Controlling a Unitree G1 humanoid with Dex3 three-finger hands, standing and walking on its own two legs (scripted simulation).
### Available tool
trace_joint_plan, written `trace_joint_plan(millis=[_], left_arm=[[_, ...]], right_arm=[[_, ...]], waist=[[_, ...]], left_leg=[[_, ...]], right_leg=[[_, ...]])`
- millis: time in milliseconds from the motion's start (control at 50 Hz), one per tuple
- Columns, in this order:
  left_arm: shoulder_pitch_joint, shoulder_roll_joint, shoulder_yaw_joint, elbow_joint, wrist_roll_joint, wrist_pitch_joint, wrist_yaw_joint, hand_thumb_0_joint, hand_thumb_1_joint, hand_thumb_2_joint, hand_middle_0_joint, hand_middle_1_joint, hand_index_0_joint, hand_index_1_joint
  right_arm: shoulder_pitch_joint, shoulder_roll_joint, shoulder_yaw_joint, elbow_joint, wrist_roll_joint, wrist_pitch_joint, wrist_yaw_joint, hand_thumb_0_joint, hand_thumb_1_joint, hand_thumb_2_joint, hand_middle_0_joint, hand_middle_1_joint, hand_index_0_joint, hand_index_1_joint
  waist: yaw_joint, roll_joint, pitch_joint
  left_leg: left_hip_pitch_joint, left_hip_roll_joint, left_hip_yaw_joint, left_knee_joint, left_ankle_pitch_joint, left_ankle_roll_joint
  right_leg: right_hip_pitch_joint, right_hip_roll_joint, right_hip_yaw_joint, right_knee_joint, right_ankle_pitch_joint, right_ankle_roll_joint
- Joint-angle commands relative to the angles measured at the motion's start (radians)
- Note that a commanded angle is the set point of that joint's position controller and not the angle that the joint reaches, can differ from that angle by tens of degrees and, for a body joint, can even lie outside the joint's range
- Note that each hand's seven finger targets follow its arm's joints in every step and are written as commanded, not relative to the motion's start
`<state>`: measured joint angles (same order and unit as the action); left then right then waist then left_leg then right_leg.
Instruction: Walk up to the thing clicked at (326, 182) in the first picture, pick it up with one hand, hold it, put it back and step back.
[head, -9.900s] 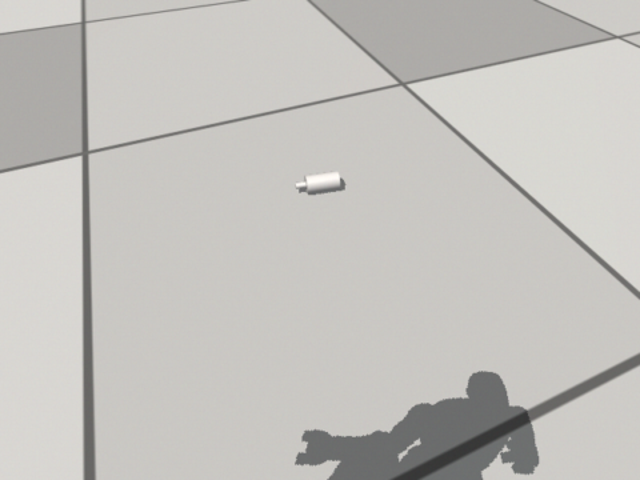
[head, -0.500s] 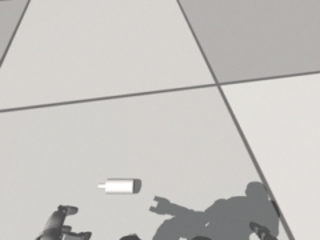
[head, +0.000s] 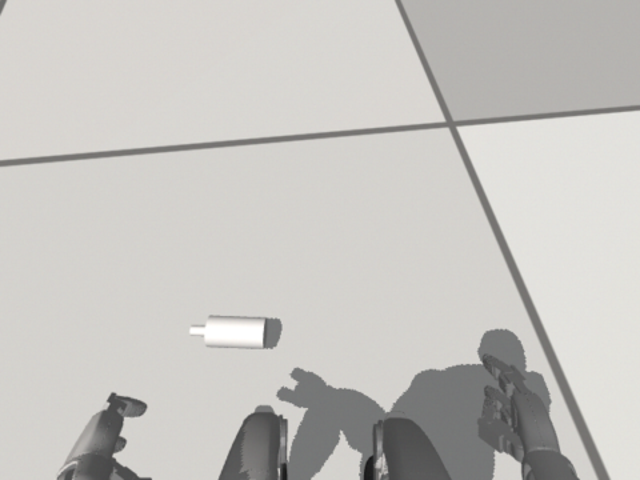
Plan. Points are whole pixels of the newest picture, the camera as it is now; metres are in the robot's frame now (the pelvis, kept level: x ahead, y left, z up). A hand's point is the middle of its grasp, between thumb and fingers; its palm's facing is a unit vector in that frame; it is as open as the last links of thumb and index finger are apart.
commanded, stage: rise first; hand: left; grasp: from above
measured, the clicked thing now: (228, 331) +0.45 +0.26 -0.62
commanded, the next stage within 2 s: none
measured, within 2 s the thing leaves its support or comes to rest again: neither
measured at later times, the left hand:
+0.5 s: hand (181, 376) +0.29 +0.29 -0.35, palm faces -0.51 -0.33 -0.80, open 14.1 cm
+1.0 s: hand (196, 352) +0.35 +0.29 -0.44, palm faces -0.48 -0.06 -0.88, open 14.1 cm
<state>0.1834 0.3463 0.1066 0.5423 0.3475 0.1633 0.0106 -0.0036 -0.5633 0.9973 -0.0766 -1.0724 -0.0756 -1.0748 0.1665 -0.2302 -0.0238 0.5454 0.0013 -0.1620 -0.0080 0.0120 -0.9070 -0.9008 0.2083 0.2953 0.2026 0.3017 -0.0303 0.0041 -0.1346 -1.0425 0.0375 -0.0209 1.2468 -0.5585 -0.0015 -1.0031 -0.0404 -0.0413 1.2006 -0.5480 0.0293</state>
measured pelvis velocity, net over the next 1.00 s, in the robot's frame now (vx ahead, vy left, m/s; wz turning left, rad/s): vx -0.08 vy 0.00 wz -0.09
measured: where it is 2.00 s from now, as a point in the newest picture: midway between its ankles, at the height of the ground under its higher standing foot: outside the picture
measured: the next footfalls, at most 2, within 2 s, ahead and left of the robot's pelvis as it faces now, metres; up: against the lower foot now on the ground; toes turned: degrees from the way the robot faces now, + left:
none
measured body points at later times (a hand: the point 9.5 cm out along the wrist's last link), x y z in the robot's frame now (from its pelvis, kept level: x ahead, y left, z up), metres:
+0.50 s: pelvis -0.07 -0.01 -0.22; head +0.15 +0.00 +0.18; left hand +0.31 +0.30 -0.31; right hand +0.07 -0.29 -0.35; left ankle +0.02 +0.12 -0.63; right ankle +0.01 -0.14 -0.63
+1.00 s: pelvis -0.08 +0.00 -0.30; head +0.14 +0.05 +0.09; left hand +0.37 +0.29 -0.39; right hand -0.01 -0.28 -0.41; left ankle +0.01 +0.12 -0.63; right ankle +0.01 -0.14 -0.63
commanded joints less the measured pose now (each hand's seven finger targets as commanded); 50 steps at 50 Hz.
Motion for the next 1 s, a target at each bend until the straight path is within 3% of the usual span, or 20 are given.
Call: trace_joint_plan(millis=[0,60,140,180,240,260,280,340,400,480,640,700,740,780,880,980], left_arm=[[-0.182,0.207,0.074,-0.009,0.097,-0.131,0.016,0.0,-0.609,1.004,-0.087,-1.055,-0.075,-1.067],[-0.241,0.221,0.036,-0.055,0.174,-0.215,0.02,0.0,-0.579,0.994,-0.092,-1.086,-0.089,-1.09],[-0.293,0.323,0.097,-0.026,0.258,-0.264,0.069,0.0,-0.597,1.011,-0.082,-1.084,-0.076,-1.091],[-0.366,0.36,0.111,-0.001,0.301,-0.266,0.094,0.0,-0.611,1.023,-0.078,-1.077,-0.068,-1.087],[-0.485,0.382,0.115,0.106,0.353,-0.267,0.11,0.0,-0.599,1.018,-0.071,-1.071,-0.065,-1.076],[-0.53,0.428,0.135,0.109,0.371,-0.275,0.111,0.0,-0.593,1.016,-0.071,-1.07,-0.066,-1.075],[-0.567,0.447,0.138,0.137,0.385,-0.282,0.108,0.0,-0.58,1.007,-0.066,-1.067,-0.068,-1.064],[-0.673,0.458,0.113,0.196,0.426,-0.318,0.089,0.0,-0.576,1.012,-0.065,-1.061,-0.066,-1.061],[-0.799,0.532,0.114,0.218,0.475,-0.368,0.074,0.0,-0.569,1.025,-0.07,-1.06,-0.065,-1.065],[-0.914,0.599,0.128,0.223,0.539,-0.43,0.087,0.0,-0.575,1.023,-0.069,-1.066,-0.071,-1.065],[-0.994,0.646,0.132,0.366,0.661,-0.483,0.157,0.0,-0.554,1.026,-0.062,-1.042,-0.066,-1.039],[-1.059,0.649,0.122,0.392,0.712,-0.487,0.192,0.0,-0.567,1.038,-0.062,-1.014,-0.055,-1.021],[-1.106,0.63,0.092,0.404,0.739,-0.489,0.21,0.0,-0.546,1.019,-0.058,-1.02,-0.063,-1.015],[-1.158,0.662,0.093,0.422,0.77,-0.489,0.235,0.0,-0.551,1.024,-0.059,-1.01,-0.059,-1.01],[-1.205,0.634,0.047,0.525,0.82,-0.483,0.272,0.0,-0.555,1.028,-0.059,-0.995,-0.055,-0.999],[-1.277,0.667,0.044,0.54,0.858,-0.487,0.289,0.0,-0.541,1.013,-0.058,-1.004,-0.063,-0.998]], right_arm=[[-0.006,-0.17,-0.067,-0.092,-0.006,-0.062,-0.005,0.0,-0.921,-0.907,0.2,0.3,0.2,0.3],[-0.006,-0.193,-0.081,-0.078,-0.004,-0.072,0.004,0.0,-0.903,-0.902,0.2,0.3,0.2,0.3],[-0.011,-0.219,-0.091,-0.047,0.006,-0.059,0.015,0.0,-0.915,-0.907,0.2,0.3,0.2,0.3],[-0.007,-0.227,-0.099,-0.024,0.008,-0.045,0.019,0.0,-0.934,-0.912,0.2,0.3,0.2,0.3],[0.011,-0.223,-0.102,0.004,0.009,-0.026,0.028,0.0,-0.929,-0.91,0.2,0.3,0.2,0.3],[0.013,-0.223,-0.105,0.009,0.008,-0.022,0.031,0.0,-0.921,-0.908,0.2,0.3,0.2,0.3],[0.016,-0.227,-0.108,0.015,0.007,-0.016,0.034,0.0,-0.921,-0.907,0.2,0.3,0.2,0.3],[0.031,-0.228,-0.115,0.04,-0.001,-0.009,0.038,0.0,-0.91,-0.905,0.2,0.3,0.2,0.3],[0.046,-0.228,-0.114,0.06,-0.009,-0.003,0.038,0.0,-0.899,-0.903,0.2,0.3,0.2,0.3],[0.072,-0.235,-0.108,0.091,-0.02,0.015,0.041,0.0,-0.924,-0.91,0.2,0.3,0.2,0.3],[0.095,-0.248,-0.099,0.124,-0.044,0.073,0.065,0.0,-0.902,-0.904,0.2,0.3,0.2,0.3],[0.105,-0.258,-0.093,0.131,-0.05,0.095,0.073,0.0,-0.901,-0.905,0.2,0.3,0.2,0.3],[0.106,-0.269,-0.093,0.137,-0.055,0.105,0.078,0.0,-0.901,-0.905,0.2,0.3,0.2,0.3],[0.105,-0.276,-0.093,0.138,-0.057,0.116,0.078,0.0,-0.901,-0.905,0.2,0.3,0.2,0.3],[0.119,-0.274,-0.078,0.156,-0.075,0.129,0.089,0.0,-0.9,-0.904,0.2,0.3,0.2,0.3],[0.124,-0.275,-0.072,0.159,-0.09,0.137,0.099,0.0,-0.902,-0.904,0.2,0.3,0.2,0.3]], waist=[[-0.019,0.068,-0.233],[-0.012,0.121,-0.393],[0.014,0.148,-0.505],[0.011,0.15,-0.549],[0.002,0.092,-0.54],[0.016,0.075,-0.559],[0.01,0.071,-0.574],[0.001,0.027,-0.617],[-0.011,0.018,-0.637],[-0.015,0.045,-0.699],[-0.017,0.133,-0.618],[-0.04,0.179,-0.609],[-0.059,0.236,-0.614],[-0.071,0.239,-0.597],[-0.102,0.252,-0.556],[-0.109,0.259,-0.577]], left_leg=[[-0.012,-0.027,-0.007,0.01,0.16,0.005],[-0.025,-0.028,-0.02,0.09,0.171,-0.003],[-0.078,-0.025,-0.035,0.205,0.275,-0.008],[-0.118,-0.025,-0.033,0.268,0.311,-0.003],[-0.271,-0.034,-0.014,0.351,0.241,0.013],[-0.315,-0.037,-0.005,0.376,0.202,0.018],[-0.349,-0.038,-0.005,0.396,0.164,0.019],[-0.448,-0.041,0.017,0.484,0.082,0.027],[-0.544,-0.041,0.028,0.549,0.021,0.032],[-0.562,-0.036,0.028,0.626,0.054,0.035],[-0.608,-0.034,-0.002,0.652,-0.031,0.029],[-0.59,-0.032,-0.031,0.661,-0.035,0.022],[-0.553,-0.026,-0.061,0.657,-0.024,0.013],[-0.562,-0.025,-0.071,0.663,-0.052,0.012],[-0.603,-0.035,-0.056,0.714,-0.041,0.015],[-0.618,-0.041,-0.045,0.751,-0.037,0.018]], right_leg=[[-0.129,0.035,0.007,0.065,0.13,-0.05],[-0.222,0.034,0.008,0.18,0.142,-0.053],[-0.348,0.034,0.002,0.313,0.2,-0.059],[-0.398,0.034,0.002,0.362,0.224,-0.061],[-0.436,0.036,0.005,0.393,0.192,-0.056],[-0.437,0.037,0.009,0.399,0.165,-0.055],[-0.447,0.035,0.009,0.414,0.136,-0.054],[-0.463,0.036,0.012,0.449,0.074,-0.048],[-0.482,0.039,0.017,0.48,0.015,-0.042],[-0.52,0.042,0.011,0.54,0.048,-0.041],[-0.701,0.054,-0.048,0.652,-0.043,-0.061],[-0.786,0.054,-0.069,0.704,-0.036,-0.067],[-0.855,0.051,-0.084,0.751,-0.016,-0.07],[-0.894,0.049,-0.09,0.764,-0.032,-0.069],[-0.93,0.043,-0.086,0.785,-0.022,-0.067],[-0.931,0.043,-0.085,0.8,-0.02,-0.068]])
